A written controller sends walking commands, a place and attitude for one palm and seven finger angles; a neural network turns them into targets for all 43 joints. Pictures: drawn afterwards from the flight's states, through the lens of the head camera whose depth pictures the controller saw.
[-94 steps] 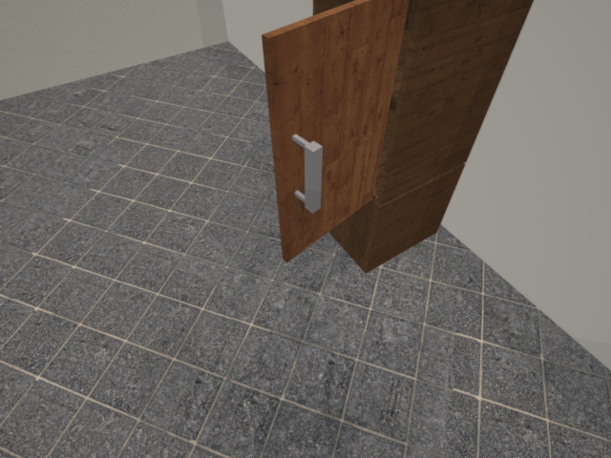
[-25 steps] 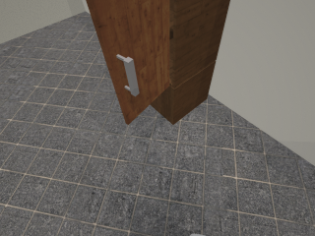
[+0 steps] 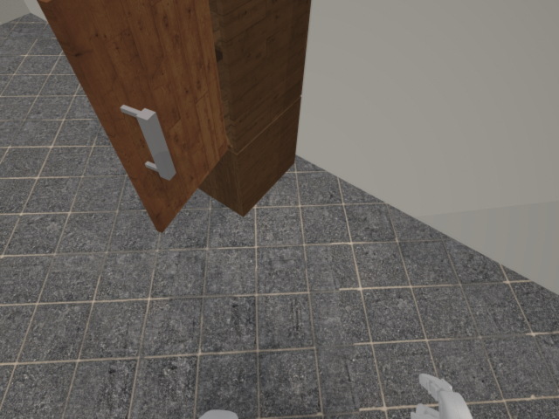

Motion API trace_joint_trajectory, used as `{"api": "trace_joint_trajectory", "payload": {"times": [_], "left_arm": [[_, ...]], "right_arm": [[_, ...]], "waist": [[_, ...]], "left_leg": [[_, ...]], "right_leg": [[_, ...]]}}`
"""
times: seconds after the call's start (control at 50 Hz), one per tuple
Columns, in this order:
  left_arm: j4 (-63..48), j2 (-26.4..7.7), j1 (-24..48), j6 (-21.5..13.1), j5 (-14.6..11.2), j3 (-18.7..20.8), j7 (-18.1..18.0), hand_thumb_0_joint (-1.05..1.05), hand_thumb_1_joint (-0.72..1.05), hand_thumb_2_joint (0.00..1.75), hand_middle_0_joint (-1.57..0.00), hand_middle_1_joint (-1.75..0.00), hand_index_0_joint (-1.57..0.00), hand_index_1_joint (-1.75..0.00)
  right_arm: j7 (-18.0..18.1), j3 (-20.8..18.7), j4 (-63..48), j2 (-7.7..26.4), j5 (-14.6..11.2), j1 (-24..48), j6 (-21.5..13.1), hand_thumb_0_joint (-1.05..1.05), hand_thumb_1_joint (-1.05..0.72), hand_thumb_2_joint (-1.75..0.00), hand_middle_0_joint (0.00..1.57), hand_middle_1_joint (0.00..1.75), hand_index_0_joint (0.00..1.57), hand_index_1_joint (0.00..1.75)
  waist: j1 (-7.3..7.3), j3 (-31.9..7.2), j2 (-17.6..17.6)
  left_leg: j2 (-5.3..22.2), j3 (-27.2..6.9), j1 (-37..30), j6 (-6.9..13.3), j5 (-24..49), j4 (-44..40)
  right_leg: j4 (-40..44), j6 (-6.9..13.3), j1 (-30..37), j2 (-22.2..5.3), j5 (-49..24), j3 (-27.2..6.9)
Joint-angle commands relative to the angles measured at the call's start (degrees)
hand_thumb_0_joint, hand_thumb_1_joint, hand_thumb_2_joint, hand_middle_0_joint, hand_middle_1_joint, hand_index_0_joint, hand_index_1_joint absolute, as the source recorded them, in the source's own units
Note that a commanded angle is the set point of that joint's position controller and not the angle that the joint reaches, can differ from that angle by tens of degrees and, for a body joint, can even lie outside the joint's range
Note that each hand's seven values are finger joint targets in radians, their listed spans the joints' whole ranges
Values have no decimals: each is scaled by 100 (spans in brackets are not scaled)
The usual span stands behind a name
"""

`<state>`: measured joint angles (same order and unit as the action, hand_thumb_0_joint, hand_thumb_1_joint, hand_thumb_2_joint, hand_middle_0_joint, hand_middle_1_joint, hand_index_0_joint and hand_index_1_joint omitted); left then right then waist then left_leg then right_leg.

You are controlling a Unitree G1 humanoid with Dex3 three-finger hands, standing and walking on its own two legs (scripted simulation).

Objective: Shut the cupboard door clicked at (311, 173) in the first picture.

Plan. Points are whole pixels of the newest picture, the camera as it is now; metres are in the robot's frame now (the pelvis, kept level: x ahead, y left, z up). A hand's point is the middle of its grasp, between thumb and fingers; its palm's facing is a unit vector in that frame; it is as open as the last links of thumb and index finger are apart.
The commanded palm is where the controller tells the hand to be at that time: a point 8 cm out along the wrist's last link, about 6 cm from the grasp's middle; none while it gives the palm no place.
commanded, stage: walk around to get in front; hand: left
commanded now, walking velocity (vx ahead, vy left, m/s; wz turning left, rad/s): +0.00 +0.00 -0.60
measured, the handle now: (149, 143) +0.58 +0.33 -0.03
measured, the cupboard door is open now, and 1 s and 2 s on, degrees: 100 100 100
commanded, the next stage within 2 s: none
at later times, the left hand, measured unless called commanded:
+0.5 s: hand (201, 382) +0.18 +0.15 -0.16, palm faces -0.34 -0.89 -0.29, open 7.4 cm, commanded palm none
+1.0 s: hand (221, 348) +0.23 +0.13 -0.17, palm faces -0.56 -0.81 -0.20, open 7.4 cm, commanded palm none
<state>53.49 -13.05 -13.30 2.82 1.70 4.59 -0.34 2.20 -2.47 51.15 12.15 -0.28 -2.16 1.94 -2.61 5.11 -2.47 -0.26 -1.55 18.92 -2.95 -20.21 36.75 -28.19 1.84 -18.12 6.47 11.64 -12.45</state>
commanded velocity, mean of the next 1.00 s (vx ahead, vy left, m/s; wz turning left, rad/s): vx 0.00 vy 0.00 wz -0.60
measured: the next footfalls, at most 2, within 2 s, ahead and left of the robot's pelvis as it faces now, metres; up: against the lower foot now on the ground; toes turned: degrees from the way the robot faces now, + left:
left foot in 0.04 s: +0.03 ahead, +0.14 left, +0.00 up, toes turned -3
right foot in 0.40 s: +0.00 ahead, -0.13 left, +0.00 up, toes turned -19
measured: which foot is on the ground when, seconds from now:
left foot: up 0.00-0.02, down 0.04-0.40, up 0.42-0.76, down 0.78-1.00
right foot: down 0.00-0.02, up 0.04-0.38, down 0.40-0.78, up 0.80-1.00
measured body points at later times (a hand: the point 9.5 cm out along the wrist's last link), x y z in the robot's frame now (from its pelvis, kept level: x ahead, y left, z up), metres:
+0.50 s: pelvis +0.00 -0.02 -0.01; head +0.06 -0.06 +0.43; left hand +0.19 +0.19 -0.14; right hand -0.05 -0.29 -0.16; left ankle +0.00 +0.13 -0.67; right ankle -0.03 -0.12 -0.74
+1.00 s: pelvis +0.04 +0.00 +0.01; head +0.10 -0.01 +0.45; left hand +0.26 +0.17 -0.15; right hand -0.06 -0.24 -0.12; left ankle +0.09 +0.10 -0.74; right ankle -0.08 -0.10 -0.66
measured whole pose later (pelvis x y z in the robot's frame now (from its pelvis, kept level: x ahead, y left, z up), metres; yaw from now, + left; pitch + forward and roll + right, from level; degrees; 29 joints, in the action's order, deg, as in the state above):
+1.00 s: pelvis +0.04 +0.00 +0.01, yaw -37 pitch +2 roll -3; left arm 51.5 -15.7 -8.6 4.3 1.4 5.2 2.2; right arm 2.2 -0.4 50.9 10.8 1.8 -13.0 0.7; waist -0.7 5.5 -1.2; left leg 6.4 7.3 13.3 0.0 -15.4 27.2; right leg -60.5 -3.4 -27.6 -0.8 25.4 1.1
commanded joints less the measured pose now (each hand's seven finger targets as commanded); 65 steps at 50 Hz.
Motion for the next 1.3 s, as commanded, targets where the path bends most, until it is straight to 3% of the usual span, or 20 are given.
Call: {"api": "trace_joint_trajectory", "payload": {"times": [0.0, 0.04, 0.12, 0.26, 0.32, 0.34, 0.38, 0.4, 0.5, 0.6, 0.72, 0.76, 0.8, 0.9, 1.04, 1.1, 1.12, 1.14, 1.18, 1.28], "left_arm": [[-659, -521, 129, -117, -143, 150, 41, 0, 90, 90, -20, -30, -20, -30], [-767, -844, 367, -106, -23, 227, 124, 0, 90, 90, -20, -30, -20, -30], [-560, -607, 278, -41, -44, 186, 223, 0, 90, 90, -20, -30, -20, -30], [-750, -474, 888, -56, -63, 41, 307, 0, 90, 90, -20, -30, -20, -30], [-658, -596, 583, -109, -77, 44, 290, 0, 90, 90, -20, -30, -20, -30], [-518, -762, 131, -144, -61, 87, 271, 0, 90, 90, -20, -30, -20, -30], [-231, -1869, -796, -212, -37, 326, 74, 0, 90, 90, -20, -30, -20, -30], [-225, -1782, -818, -201, -88, 320, -8, 0, 90, 90, -20, -30, -20, -30], [-596, -1172, 257, -196, -65, 166, -91, 0, 90, 90, -20, -30, -20, -30], [-667, -1271, 382, -169, 3, 176, -30, 0, 90, 90, -20, -30, -20, -30], [-693, -1132, 592, -109, -68, 204, -14, 0, 90, 90, -20, -30, -20, -30], [-889, -507, 411, -61, -168, 84, 73, 0, 90, 90, -20, -30, -20, -30], [-883, -779, 552, -77, -53, 132, 132, 0, 90, 90, -20, -30, -20, -30], [-653, -474, 476, -14, -53, 123, 268, 0, 90, 90, -20, -30, -20, -30], [-741, -407, 950, -67, -64, 14, 297, 0, 90, 90, -20, -30, -20, -30], [-591, -593, 397, -106, -58, 57, 268, 0, 90, 90, -20, -30, -20, -30], [-429, -922, -101, -156, -27, 129, 221, 0, 90, 90, -20, -30, -20, -30], [-290, -1618, -534, -215, 37, 280, 111, 0, 90, 90, -20, -30, -20, -30], [-277, -1636, -558, -187, -88, 256, 8, 0, 90, 90, -20, -30, -20, -30], [-597, -1109, 307, -207, -68, 153, -66, 0, 90, 90, -20, -30, -20, -30]], "right_arm": [[88, -366, -203, 1525, 124, -1077, -255, 0, -90, -90, 20, 30, 20, 30], [140, -263, -401, 1426, 217, -805, -208, 0, -90, -90, 20, 30, 20, 30], [118, -130, -431, 987, 222, -738, -255, 0, -90, -90, 20, 30, 20, 30], [25, -248, -185, 1244, 220, -1388, -206, 0, -90, -90, 20, 30, 20, 30], [-11, -297, -186, 1348, 190, -1303, -190, 0, -90, -90, 20, 30, 20, 30], [-29, -303, -238, 1351, 145, -1200, -186, 0, -90, -90, 20, 30, 20, 30], [-47, -143, -666, 716, 58, -700, -148, 0, -90, -90, 20, 30, 20, 30], [8, -136, -646, 864, 54, -749, -77, 0, -90, -90, 20, 30, 20, 30], [-74, -160, -315, 712, 72, -759, -4, 0, -90, -90, 20, 30, 20, 30], [-112, -182, -350, 600, 71, -743, 11, 0, -90, -90, 20, 30, 20, 30], [2, -179, -204, 683, 24, -1375, -186, 0, -90, -90, 20, 30, 20, 30], [46, -334, -208, 1651, 171, -1673, -279, 0, -90, -90, 20, 30, 20, 30], [75, -221, -354, 1431, 219, -1387, -267, 0, -90, -90, 20, 30, 20, 30], [97, -135, -404, 1031, 210, -1137, -271, 0, -90, -90, 20, 30, 20, 30], [-10, -277, -137, 1266, 209, -1673, -210, 0, -90, -90, 20, 30, 20, 30], [-49, -317, -186, 1338, 164, -1387, -187, 0, -90, -90, 20, 30, 20, 30], [-67, -315, -251, 1191, 108, -1279, -178, 0, -90, -90, 20, 30, 20, 30], [-85, -182, -551, 645, 58, -955, -168, 0, -90, -90, 20, 30, 20, 30], [-26, -140, -583, 793, 35, -794, -46, 0, -90, -90, 20, 30, 20, 30], [-82, -184, -338, 686, 83, -750, 32, 0, -90, -90, 20, 30, 20, 30]], "waist": [[487, -1058, 2141], [304, -532, 892], [163, -654, 1377], [495, -686, 1581], [295, -818, 1454], [40, -963, 1065], [-414, -1213, -1678], [-366, -1251, -1309], [177, -900, -656], [257, -594, -449], [547, -892, -524], [552, -945, 2241], [403, -657, 1094], [251, -745, 1324], [581, -806, 1561], [233, -864, 1335], [-16, -1110, 600], [-256, -1034, -1588], [-220, -804, -1154], [224, -654, -656]], "left_leg": [[2449, -2351, -2259, 808, 762, -2372], [2804, -2017, -978, 1457, 1890, -2207], [1715, -185, -1332, 985, 4175, -1473], [1829, 342, -1530, 903, 3906, -1215], [1839, 508, -1319, 648, 3857, -634], [1664, 772, -864, 406, 3359, 48], [375, 984, 1517, -153, -1909, 2646], [582, 188, 1613, -73, -1758, 3106], [585, 190, 1199, -232, -404, 2824], [345, 283, 654, -194, -213, 1777], [199, 283, -981, -50, 611, -933], [2636, -2280, -1874, 844, 1148, -2253], [2835, -1974, -1024, 1353, 1976, -2130], [1746, 206, -1474, 894, 3702, -1512], [1987, 563, -1702, 888, 3892, -1172], [1941, 844, -1158, 534, 3250, -503], [1687, 1097, -429, 231, 2403, 369], [728, 1498, 1327, -131, -1178, 1762], [695, 217, 1661, -73, -1566, 3022], [561, 213, 1150, -237, -366, 2618]], "right_leg": [[-1714, -235, -1745, 10, 2064, 256], [-3504, -473, -1542, -494, 2114, 722], [-4010, -588, -1584, -616, 1468, 1101], [-1902, -450, -731, -662, 1353, 1754], [-530, -265, 241, -595, 680, 1812], [222, -166, 1135, -653, -287, 1743], [497, 955, 2481, -2978, -4631, -1316], [447, 1221, 2351, -3031, -4343, -1039], [453, 844, 1252, -1874, -2950, -192], [826, 857, 455, -1754, -1026, -580], [37, 435, -28, -1407, -1370, -815], [-2076, -299, -1614, -103, 2237, 712], [-3638, -395, -1440, -647, 2132, 702], [-3683, -580, -1418, -748, 1403, 1337], [-1606, -406, -581, -663, 1470, 1862], [-87, -221, 581, -649, 297, 1882], [525, -25, 1657, -1086, -933, 1307], [763, 576, 2540, -2656, -3175, -840], [762, 1238, 1767, -2895, -2942, -852], [695, 855, 958, -1910, -2443, -161]]}}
